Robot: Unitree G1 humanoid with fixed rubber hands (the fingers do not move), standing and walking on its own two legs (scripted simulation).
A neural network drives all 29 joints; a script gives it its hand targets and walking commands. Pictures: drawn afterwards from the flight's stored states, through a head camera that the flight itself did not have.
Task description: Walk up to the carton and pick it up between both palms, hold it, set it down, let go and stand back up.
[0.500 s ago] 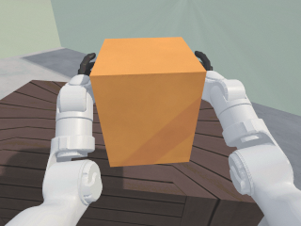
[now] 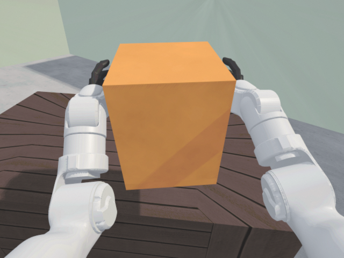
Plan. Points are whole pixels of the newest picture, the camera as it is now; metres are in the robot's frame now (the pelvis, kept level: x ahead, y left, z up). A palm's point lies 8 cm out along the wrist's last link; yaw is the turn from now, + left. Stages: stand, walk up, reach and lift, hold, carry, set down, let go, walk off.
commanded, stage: hold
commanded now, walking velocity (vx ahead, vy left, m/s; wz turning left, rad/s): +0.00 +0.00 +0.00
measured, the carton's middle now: (168, 113) +0.36 +0.00 +0.25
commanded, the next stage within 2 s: none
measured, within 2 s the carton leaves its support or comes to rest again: neither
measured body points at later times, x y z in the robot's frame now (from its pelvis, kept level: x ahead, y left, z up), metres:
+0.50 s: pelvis +0.00 +0.00 +0.00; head -0.09 +0.02 +0.44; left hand +0.39 +0.15 +0.29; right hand +0.38 -0.14 +0.30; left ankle +0.02 +0.11 -0.75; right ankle -0.01 -0.11 -0.75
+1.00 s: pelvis +0.00 +0.00 +0.00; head -0.09 +0.02 +0.44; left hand +0.39 +0.16 +0.29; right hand +0.38 -0.14 +0.30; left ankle +0.02 +0.11 -0.75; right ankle -0.01 -0.11 -0.75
